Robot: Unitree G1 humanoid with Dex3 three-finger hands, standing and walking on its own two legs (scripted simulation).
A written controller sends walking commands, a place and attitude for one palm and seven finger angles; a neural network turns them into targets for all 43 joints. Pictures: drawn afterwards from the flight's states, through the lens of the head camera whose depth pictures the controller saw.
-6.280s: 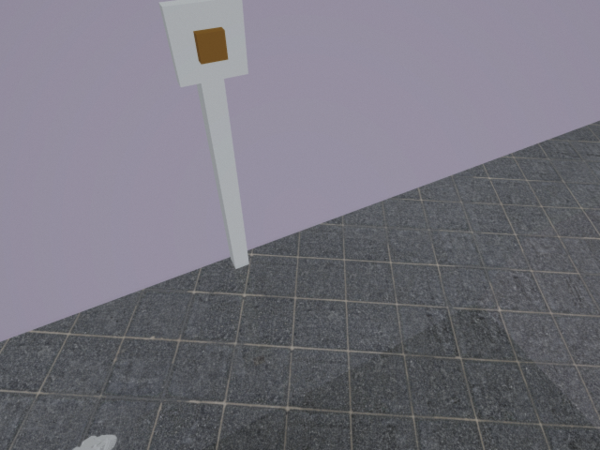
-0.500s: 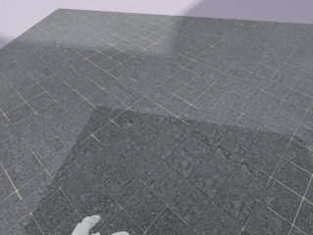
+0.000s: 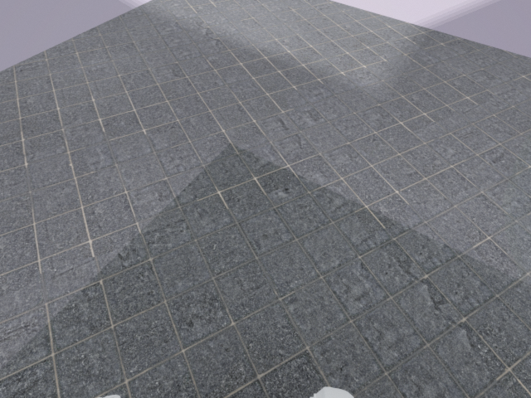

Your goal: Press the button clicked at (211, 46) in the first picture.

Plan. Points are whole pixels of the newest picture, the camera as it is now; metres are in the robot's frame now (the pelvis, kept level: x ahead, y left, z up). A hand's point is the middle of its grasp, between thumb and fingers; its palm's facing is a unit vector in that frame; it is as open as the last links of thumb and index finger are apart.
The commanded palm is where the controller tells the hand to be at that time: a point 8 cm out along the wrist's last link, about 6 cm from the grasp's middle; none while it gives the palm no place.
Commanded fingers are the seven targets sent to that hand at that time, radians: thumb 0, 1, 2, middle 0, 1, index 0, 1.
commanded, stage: turn to face it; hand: left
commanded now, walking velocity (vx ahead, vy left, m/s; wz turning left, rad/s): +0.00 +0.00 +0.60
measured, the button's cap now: out of the picture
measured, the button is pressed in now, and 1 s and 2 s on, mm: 0 0 0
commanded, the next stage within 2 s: none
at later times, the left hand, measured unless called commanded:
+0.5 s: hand out of the picture -0.03 +0.14 -0.16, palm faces +0.36 -0.90 -0.26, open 7.4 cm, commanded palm none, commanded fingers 0.00 0.90 0.90 -0.20 -0.30 -0.20 -0.30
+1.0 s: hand out of the picture -0.03 +0.18 -0.15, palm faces +0.59 -0.75 -0.29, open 7.4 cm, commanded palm none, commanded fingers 0.00 0.90 0.90 -0.20 -0.30 -0.20 -0.30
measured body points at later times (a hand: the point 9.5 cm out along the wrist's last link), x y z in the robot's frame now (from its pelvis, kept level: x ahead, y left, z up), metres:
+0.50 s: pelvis -0.01 -0.06 +0.00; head +0.03 -0.06 +0.45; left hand -0.05 +0.19 -0.14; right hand +0.17 -0.27 -0.15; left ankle -0.06 +0.07 -0.69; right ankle +0.00 -0.16 -0.74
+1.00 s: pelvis -0.01 -0.07 -0.01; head +0.03 -0.06 +0.44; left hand -0.06 +0.22 -0.13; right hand +0.20 -0.23 -0.16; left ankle -0.06 +0.06 -0.74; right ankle +0.06 -0.16 -0.73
